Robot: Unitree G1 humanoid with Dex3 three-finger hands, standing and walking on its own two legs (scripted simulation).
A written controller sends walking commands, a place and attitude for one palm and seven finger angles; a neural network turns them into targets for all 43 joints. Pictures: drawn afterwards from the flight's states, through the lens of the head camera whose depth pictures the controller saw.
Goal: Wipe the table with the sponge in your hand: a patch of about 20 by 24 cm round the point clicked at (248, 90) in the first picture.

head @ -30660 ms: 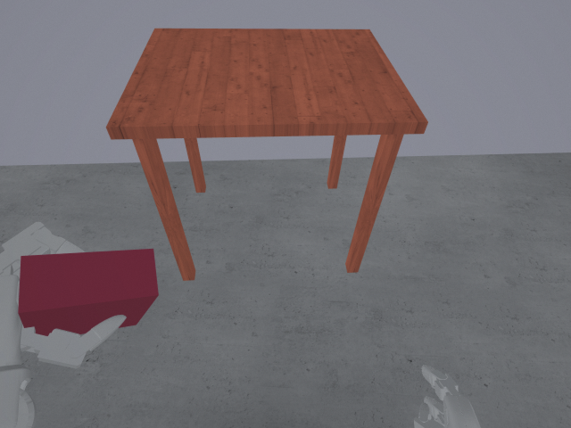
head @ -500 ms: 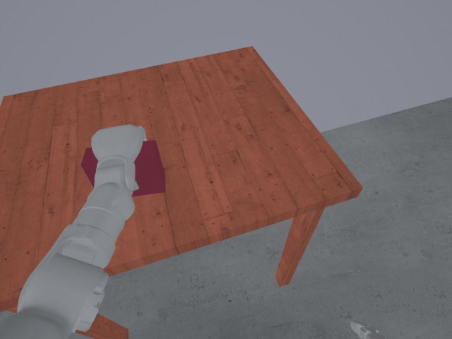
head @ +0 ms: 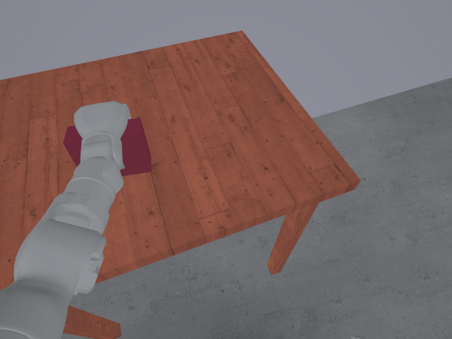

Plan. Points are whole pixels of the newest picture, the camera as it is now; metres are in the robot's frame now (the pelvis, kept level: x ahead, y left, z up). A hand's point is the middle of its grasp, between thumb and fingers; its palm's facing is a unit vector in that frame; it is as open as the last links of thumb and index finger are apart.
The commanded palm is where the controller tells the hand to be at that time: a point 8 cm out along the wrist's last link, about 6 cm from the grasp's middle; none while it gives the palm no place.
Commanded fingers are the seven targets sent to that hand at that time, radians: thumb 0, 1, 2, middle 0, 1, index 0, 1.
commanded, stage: wipe forward along the middle lane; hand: left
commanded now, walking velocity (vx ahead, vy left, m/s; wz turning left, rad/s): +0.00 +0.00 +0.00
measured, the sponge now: (114, 156) +0.46 +0.23 +0.03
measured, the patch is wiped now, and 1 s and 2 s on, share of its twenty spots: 1.00 1.00 1.00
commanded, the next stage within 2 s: slide back across to the first lane in 0.16 s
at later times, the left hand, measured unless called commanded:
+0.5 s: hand (100, 127) +0.50 +0.26 +0.07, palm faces -0.08 -0.02 -1.00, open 9.4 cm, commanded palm +0.47 +0.27 +0.13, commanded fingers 0.00 0.10 1.30 -1.20 -1.60 -1.20 -1.60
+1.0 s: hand (67, 142) +0.47 +0.31 +0.07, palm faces -0.08 -0.02 -1.00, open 9.4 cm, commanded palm +0.45 +0.32 +0.12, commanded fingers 0.00 0.10 1.30 -1.20 -1.60 -1.20 -1.60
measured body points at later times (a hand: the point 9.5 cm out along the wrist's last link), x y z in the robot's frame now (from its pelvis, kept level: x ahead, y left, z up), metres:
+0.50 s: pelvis +0.01 +0.01 +0.00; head +0.09 +0.00 +0.44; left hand +0.50 +0.25 +0.12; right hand +0.03 -0.26 -0.14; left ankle -0.05 +0.10 -0.73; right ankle +0.04 -0.09 -0.73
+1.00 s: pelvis +0.03 +0.03 +0.00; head +0.09 +0.03 +0.45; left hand +0.46 +0.31 +0.12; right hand +0.15 -0.22 -0.13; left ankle -0.05 +0.10 -0.73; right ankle +0.04 -0.09 -0.73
